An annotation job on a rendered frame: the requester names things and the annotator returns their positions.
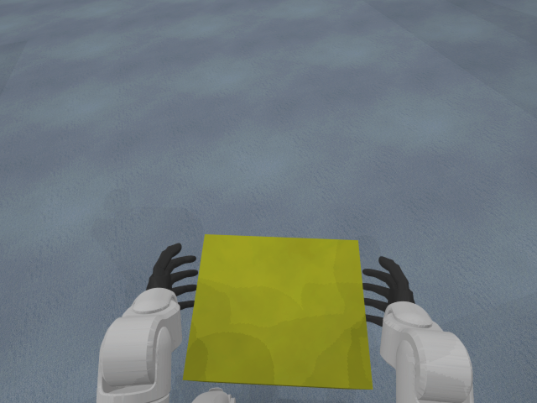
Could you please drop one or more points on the left robot forearm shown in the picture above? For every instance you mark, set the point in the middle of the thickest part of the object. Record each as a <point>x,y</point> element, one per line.
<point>135,355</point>

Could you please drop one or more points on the right robot forearm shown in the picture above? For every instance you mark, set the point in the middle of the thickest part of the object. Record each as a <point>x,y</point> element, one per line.
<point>432,366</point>

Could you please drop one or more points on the right robot hand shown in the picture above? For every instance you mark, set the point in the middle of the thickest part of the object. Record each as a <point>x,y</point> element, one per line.
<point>396,281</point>

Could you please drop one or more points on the left robot hand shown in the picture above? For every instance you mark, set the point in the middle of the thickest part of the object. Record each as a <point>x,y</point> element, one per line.
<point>162,277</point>

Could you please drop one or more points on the carton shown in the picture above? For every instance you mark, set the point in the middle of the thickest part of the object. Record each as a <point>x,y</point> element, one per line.
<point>279,311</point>

